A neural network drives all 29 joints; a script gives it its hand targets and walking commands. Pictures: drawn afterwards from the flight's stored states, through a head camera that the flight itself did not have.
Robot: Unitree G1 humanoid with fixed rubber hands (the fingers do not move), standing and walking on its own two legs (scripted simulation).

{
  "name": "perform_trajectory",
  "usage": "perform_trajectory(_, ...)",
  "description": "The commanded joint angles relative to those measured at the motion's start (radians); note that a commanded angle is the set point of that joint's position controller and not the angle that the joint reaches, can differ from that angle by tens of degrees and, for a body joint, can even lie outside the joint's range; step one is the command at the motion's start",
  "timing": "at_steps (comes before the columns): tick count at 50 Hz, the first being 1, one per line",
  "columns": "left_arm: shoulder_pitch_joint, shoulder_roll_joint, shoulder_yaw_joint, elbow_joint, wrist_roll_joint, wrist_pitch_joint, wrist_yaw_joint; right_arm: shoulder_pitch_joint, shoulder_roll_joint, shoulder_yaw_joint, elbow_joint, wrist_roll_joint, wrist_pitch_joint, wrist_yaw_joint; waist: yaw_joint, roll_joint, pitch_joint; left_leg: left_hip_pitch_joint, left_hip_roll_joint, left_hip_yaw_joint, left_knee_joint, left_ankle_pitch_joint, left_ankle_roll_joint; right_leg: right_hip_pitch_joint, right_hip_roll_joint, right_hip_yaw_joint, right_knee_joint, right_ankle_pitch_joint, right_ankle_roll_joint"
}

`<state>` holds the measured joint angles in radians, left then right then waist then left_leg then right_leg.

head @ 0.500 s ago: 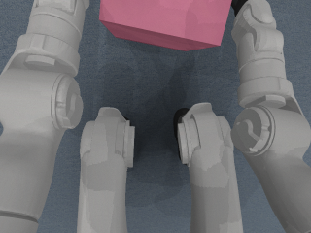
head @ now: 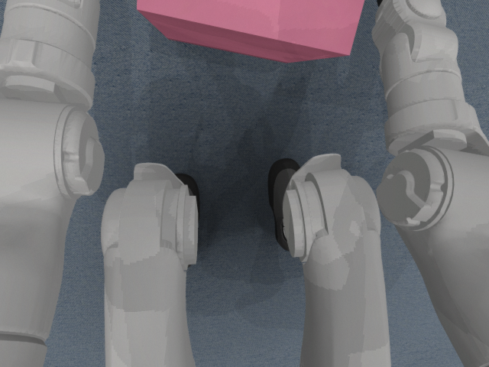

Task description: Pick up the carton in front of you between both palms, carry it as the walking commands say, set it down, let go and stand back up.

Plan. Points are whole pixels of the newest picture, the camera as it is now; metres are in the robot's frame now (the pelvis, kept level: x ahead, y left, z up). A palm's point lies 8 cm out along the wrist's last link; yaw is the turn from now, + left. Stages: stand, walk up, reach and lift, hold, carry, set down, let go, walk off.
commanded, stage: set down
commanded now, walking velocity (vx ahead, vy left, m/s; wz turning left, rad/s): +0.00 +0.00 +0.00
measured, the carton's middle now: out of the picture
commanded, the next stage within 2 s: let go in 1.18 s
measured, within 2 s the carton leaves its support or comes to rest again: neither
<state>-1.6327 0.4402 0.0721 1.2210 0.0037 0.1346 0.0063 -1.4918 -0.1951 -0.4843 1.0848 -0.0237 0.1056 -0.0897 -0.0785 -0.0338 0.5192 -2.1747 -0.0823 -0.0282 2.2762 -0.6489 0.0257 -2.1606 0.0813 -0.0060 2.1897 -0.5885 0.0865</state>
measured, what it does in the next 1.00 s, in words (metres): rises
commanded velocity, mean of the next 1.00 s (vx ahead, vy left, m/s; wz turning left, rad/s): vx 0.00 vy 0.00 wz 0.00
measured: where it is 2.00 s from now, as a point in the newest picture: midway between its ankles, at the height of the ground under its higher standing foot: (234, 228)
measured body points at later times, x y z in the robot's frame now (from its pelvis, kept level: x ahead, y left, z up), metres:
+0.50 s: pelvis +0.00 -0.01 +0.06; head +0.36 +0.01 +0.34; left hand +0.61 +0.17 -0.06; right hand +0.55 -0.20 -0.06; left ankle +0.09 +0.10 -0.33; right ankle +0.12 -0.13 -0.33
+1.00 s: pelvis +0.02 +0.00 +0.19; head +0.36 +0.02 +0.49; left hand +0.62 +0.19 +0.09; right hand +0.55 -0.21 +0.09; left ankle +0.09 +0.10 -0.33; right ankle +0.12 -0.13 -0.33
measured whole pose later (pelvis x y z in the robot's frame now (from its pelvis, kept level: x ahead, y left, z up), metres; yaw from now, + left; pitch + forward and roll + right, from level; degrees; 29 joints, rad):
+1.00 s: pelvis +0.02 +0.00 +0.19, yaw +1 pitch +47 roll -3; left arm -1.43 0.48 0.14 1.04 -0.01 0.25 -0.07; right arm -1.19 -0.15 -0.37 0.72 0.07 0.24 -0.16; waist -0.11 0.02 0.02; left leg -1.87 -0.06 -0.03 1.52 -0.47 0.02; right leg -1.87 0.04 0.01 1.46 -0.42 0.03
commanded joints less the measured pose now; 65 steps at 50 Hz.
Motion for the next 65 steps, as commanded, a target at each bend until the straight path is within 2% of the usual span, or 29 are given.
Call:
perform_trajectory(1, -0.365, 0.166, -0.083, -0.118, -0.112, -0.049, 0.033, -0.205, -0.174, 0.073, -0.075, 0.093, -0.054, -0.034, -0.059, 0.163, -1.161, 0.530, 0.059, -0.064, -0.205, 0.428, -0.043, 0.419, -0.033, -0.074, -0.080, 0.406, -0.032)
perform_trajectory(5, -0.390, 0.160, -0.191, -0.134, -0.233, -0.060, 0.015, -0.217, -0.179, 0.167, -0.099, 0.185, -0.062, -0.043, -0.090, 0.184, -1.306, 0.583, 0.065, -0.055, -0.184, 0.478, -0.031, 0.491, -0.046, -0.066, -0.078, 0.479, -0.049)
perform_trajectory(9, -0.359, 0.203, -0.210, -0.126, -0.268, -0.044, 0.004, -0.205, -0.198, 0.213, -0.165, 0.233, -0.046, -0.070, -0.092, 0.184, -1.451, 0.633, 0.064, -0.027, -0.187, 0.471, -0.024, 0.575, -0.044, -0.068, -0.103, 0.511, -0.056)
perform_trajectory(15, -0.318, 0.252, -0.118, -0.224, -0.201, 0.010, 0.012, -0.174, -0.183, 0.229, -0.342, 0.243, 0.016, -0.116, -0.054, 0.161, -1.686, 0.676, 0.036, 0.030, -0.273, 0.410, -0.016, 0.765, -0.016, -0.071, -0.199, 0.514, -0.057)
perform_trajectory(19, -0.259, 0.234, -0.049, -0.196, -0.142, 0.049, 0.003, -0.120, -0.129, 0.210, -0.327, 0.207, 0.061, -0.126, -0.034, 0.143, -1.544, 0.587, 0.031, 0.039, -0.366, 0.320, -0.004, 0.699, -0.011, -0.064, -0.290, 0.421, -0.056)
perform_trajectory(23, -0.218, 0.194, -0.013, -0.142, -0.106, 0.043, -0.022, -0.072, -0.085, 0.162, -0.285, 0.149, 0.065, -0.115, -0.044, 0.140, -1.404, 0.513, 0.036, 0.027, -0.439, 0.298, -0.006, 0.615, -0.011, -0.061, -0.362, 0.382, -0.048)
perform_trajectory(28, -0.208, 0.177, 0.011, -0.137, -0.075, 0.040, -0.042, -0.056, -0.077, 0.120, -0.307, 0.103, 0.069, -0.102, -0.056, 0.161, -1.426, 0.566, 0.032, 0.024, -0.531, 0.313, -0.016, 0.605, -0.010, -0.073, -0.446, 0.372, -0.042)
perform_trajectory(37, -0.205, 0.188, 0.024, -0.259, -0.055, 0.082, -0.046, -0.021, -0.099, 0.123, -0.428, 0.117, 0.106, -0.095, -0.065, 0.211, -1.658, 0.851, 0.012, 0.037, -0.680, 0.440, -0.028, 0.707, -0.003, -0.094, -0.597, 0.447, -0.043)
perform_trajectory(42, -0.167, 0.180, 0.044, -0.308, -0.044, 0.101, -0.054, 0.030, -0.096, 0.125, -0.471, 0.119, 0.123, -0.084, -0.064, 0.224, -1.702, 0.981, 0.006, 0.031, -0.766, 0.529, -0.030, 0.750, 0.001, -0.092, -0.694, 0.497, -0.043)
perform_trajectory(59, 0.000, 0.107, 0.158, -0.259, 0.061, 0.059, -0.104, 0.191, -0.015, 0.067, -0.479, 0.018, 0.094, -0.030, -0.055, 0.170, -1.542, 1.143, 0.010, 0.001, -1.134, 0.622, -0.037, 0.969, -0.013, -0.065, -1.064, 0.571, -0.026)
perform_trajectory(62, 0.060, 0.083, 0.191, -0.266, 0.098, 0.052, -0.098, 0.240, -0.004, 0.065, -0.488, -0.011, 0.085, -0.012, -0.037, 0.162, -1.549, 1.197, 0.010, -0.001, -1.194, 0.662, -0.039, 1.030, -0.015, -0.061, -1.116, 0.597, -0.026)
perform_trajectory(65, 0.174, 0.038, 0.219, -0.312, 0.130, 0.045, -0.074, 0.344, -0.007, 0.077, -0.509, -0.043, 0.071, 0.018, -0.027, 0.159, -1.603, 1.305, 0.008, -0.009, -1.241, 0.754, -0.044, 1.102, -0.015, -0.057, -1.158, 0.652, -0.033)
